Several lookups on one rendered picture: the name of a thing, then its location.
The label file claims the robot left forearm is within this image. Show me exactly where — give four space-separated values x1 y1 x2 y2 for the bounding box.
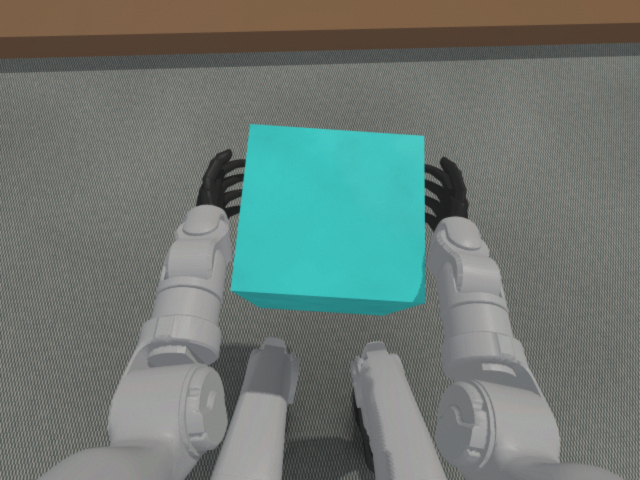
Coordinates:
108 205 233 441

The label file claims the robot left shin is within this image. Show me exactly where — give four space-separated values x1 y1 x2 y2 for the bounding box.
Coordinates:
245 337 287 375

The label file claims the robot right forearm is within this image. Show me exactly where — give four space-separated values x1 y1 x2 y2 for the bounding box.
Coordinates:
426 217 560 452

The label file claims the carton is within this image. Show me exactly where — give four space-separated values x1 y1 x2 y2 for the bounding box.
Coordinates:
230 124 425 316

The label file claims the right robot upper arm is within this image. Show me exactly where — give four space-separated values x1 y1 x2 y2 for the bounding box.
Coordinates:
434 378 625 480

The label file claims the left robot hand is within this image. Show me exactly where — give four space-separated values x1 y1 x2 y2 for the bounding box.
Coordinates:
196 149 246 219

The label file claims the left robot upper arm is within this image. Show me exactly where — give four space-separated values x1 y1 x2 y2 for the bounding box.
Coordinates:
37 363 228 480

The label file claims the robot right foot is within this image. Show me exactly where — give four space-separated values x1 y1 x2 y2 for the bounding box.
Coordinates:
353 392 375 473

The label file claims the right robot hand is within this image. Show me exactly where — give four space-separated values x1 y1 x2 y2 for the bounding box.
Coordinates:
424 157 469 233

